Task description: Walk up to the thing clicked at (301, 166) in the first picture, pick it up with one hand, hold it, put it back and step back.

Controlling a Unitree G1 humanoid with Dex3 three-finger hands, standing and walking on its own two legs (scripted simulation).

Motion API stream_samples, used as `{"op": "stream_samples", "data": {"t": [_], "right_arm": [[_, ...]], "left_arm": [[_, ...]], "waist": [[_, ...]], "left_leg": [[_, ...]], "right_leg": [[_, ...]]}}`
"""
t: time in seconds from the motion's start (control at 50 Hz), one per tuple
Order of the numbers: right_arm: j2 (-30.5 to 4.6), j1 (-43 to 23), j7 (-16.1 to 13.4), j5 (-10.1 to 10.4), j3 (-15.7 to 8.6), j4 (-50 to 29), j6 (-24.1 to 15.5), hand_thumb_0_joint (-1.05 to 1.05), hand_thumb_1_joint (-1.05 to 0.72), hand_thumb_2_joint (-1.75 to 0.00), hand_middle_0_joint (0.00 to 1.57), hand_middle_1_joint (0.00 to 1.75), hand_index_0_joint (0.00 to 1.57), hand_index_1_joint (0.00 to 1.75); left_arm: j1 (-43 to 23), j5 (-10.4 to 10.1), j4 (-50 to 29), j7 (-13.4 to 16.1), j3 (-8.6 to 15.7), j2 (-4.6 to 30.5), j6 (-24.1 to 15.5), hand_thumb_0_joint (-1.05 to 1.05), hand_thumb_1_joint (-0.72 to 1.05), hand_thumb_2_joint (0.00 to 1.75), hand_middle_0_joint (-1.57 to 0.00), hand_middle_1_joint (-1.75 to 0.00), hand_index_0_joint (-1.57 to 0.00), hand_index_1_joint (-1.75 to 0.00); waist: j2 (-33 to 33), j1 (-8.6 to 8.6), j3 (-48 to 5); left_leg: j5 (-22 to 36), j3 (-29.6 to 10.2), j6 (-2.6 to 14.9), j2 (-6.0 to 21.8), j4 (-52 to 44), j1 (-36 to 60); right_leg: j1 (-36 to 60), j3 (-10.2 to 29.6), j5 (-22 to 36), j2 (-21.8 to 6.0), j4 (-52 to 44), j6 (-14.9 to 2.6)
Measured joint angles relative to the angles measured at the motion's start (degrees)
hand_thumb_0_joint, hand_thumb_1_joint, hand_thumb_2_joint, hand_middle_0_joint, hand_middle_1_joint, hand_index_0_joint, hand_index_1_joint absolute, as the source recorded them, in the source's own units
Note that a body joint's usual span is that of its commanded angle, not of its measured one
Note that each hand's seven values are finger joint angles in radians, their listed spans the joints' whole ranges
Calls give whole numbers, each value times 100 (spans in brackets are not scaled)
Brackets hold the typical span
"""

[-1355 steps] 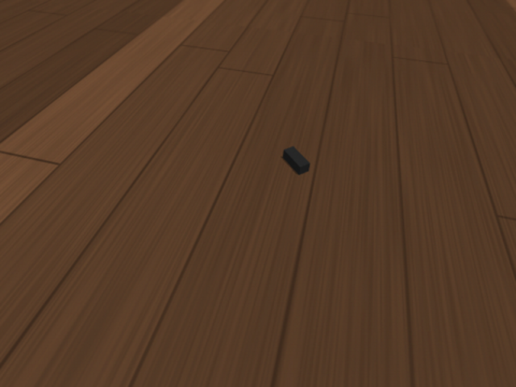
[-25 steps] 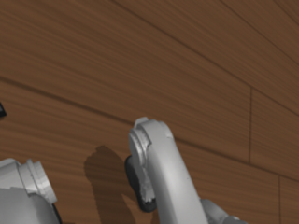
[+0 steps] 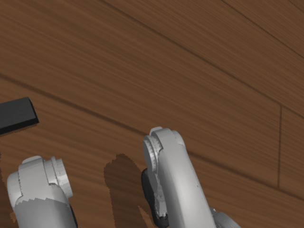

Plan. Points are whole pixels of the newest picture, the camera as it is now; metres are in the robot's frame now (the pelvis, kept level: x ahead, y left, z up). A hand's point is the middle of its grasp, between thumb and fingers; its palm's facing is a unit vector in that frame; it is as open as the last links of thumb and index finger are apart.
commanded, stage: withdraw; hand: left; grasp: from above
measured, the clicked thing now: (0, 119) +0.43 +0.31 -0.27
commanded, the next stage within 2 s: home in 0.64 s
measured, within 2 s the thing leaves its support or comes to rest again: neither
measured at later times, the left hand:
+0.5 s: hand out of the picture +0.39 +0.30 -0.10, palm faces -0.54 -0.12 -0.83, open 14.1 cm
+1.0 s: hand out of the picture +0.41 +0.33 -0.09, palm faces -0.37 -0.26 -0.89, open 12.7 cm
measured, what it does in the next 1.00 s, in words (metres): rises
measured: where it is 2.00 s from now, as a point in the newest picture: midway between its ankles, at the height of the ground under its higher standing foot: (118, 226)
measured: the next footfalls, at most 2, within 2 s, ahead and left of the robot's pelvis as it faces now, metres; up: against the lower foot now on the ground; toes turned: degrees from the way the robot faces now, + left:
none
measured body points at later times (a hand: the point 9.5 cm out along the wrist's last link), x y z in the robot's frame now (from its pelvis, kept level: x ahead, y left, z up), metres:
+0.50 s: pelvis -0.03 -0.02 +0.05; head +0.18 +0.07 +0.44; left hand +0.41 +0.30 -0.05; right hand +0.09 -0.30 -0.04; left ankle +0.05 +0.14 -0.26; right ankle +0.10 -0.15 -0.26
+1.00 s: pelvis -0.01 -0.01 +0.05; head +0.21 +0.06 +0.44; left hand +0.42 +0.34 -0.04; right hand +0.06 -0.26 -0.07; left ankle +0.05 +0.14 -0.26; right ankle +0.10 -0.15 -0.26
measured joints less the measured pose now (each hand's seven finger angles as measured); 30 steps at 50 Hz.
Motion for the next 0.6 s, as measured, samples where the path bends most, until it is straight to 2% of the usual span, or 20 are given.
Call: {"op": "stream_samples", "data": {"t": [0.1,0.18,0.28,0.36,0.42,0.46,0.54,0.6], "right_arm": [[37,-37,-66,443,-422,-31,410,0,-91,-90,20,30,21,30],[35,-130,-236,660,-617,-192,705,0,-91,-90,20,30,20,30],[14,-163,-567,830,-621,-454,948,0,-92,-90,20,30,20,30],[-15,-133,-871,859,-512,-591,1058,0,-92,-90,20,30,20,30],[-62,-77,-1042,825,-415,-612,1110,0,-92,-90,20,30,21,30],[-103,-36,-1114,773,-351,-599,1139,0,-92,-90,20,30,21,30],[-160,32,-1181,626,-274,-525,1188,0,-92,-90,20,30,21,30],[-126,57,-1200,507,-291,-435,1161,0,-92,-90,20,30,21,30]], "left_arm": [[135,-351,-758,-619,-392,-438,433,0,-53,100,-9,-102,-9,-102],[-128,-672,-776,-1311,-750,-639,668,0,-53,102,-9,-102,-8,-103],[-421,-882,-584,-2130,-1083,-727,588,0,-54,103,-8,-103,-7,-104],[-505,-810,-430,-2465,-1217,-712,275,0,-54,104,-8,-104,-7,-105],[-508,-624,-301,-2434,-1200,-654,-82,0,-55,105,-9,-104,-7,-106],[-476,-433,-223,-2267,-1123,-586,-348,0,-55,105,-9,-104,-7,-106],[-443,69,18,-1698,-825,-415,-765,0,-54,104,-9,-104,-8,-105],[-408,369,117,-1181,-503,-281,-874,0,-54,104,-9,-103,-8,-104]], "waist": [[351,374,-494],[467,590,-648],[432,626,-640],[270,536,-473],[127,451,-359],[50,383,-290],[-63,240,-156],[-98,142,-34]], "left_leg": [[43,305,79,72,-425,174],[193,546,129,117,-870,466],[422,689,120,97,-1360,808],[566,704,126,62,-1592,976],[649,661,113,37,-1615,936],[688,607,72,10,-1548,844],[719,493,-62,-48,-1264,596],[721,440,-115,-85,-1029,423]], "right_leg": [[115,183,-54,-81,-279,114],[324,310,43,-146,-592,138],[583,350,201,-239,-937,87],[707,321,325,-282,-1100,38],[653,280,404,-285,-1104,-4],[567,248,436,-281,-1040,-10],[339,214,448,-253,-776,-16],[184,221,441,-222,-561,-3]]}}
